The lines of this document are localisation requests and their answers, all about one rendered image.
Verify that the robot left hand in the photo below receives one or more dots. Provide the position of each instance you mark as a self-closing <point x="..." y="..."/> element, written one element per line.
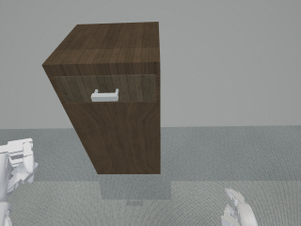
<point x="19" y="155"/>

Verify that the robot right hand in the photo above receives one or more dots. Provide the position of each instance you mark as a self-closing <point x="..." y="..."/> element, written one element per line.
<point x="241" y="215"/>

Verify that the handle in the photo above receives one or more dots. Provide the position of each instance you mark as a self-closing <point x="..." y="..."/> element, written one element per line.
<point x="105" y="97"/>

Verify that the robot left forearm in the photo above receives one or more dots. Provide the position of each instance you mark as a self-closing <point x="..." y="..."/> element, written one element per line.
<point x="5" y="209"/>

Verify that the drawer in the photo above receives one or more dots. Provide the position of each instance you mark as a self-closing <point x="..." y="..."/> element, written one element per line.
<point x="132" y="87"/>

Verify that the cabinet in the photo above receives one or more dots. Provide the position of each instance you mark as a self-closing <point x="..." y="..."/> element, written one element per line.
<point x="119" y="137"/>

